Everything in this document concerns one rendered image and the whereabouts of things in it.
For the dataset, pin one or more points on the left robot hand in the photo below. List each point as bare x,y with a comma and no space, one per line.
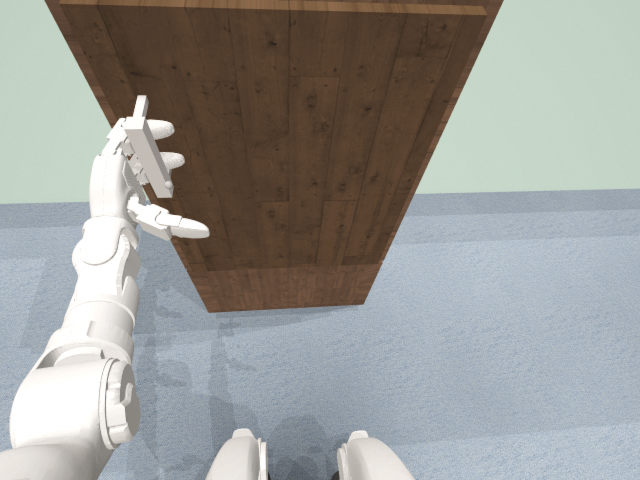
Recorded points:
114,181

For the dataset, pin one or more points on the right robot shin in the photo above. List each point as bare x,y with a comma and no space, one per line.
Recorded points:
358,434

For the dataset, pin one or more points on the robot left upper arm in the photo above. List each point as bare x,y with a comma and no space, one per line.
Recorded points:
69,419

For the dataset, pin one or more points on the right robot thigh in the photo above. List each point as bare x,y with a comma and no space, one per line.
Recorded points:
370,459

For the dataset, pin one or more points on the handle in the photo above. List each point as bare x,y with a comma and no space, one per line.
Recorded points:
144,145

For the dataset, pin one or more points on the cupboard door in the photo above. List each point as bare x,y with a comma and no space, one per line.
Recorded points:
303,124

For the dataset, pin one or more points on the robot left forearm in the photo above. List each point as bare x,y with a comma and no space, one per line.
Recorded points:
102,313

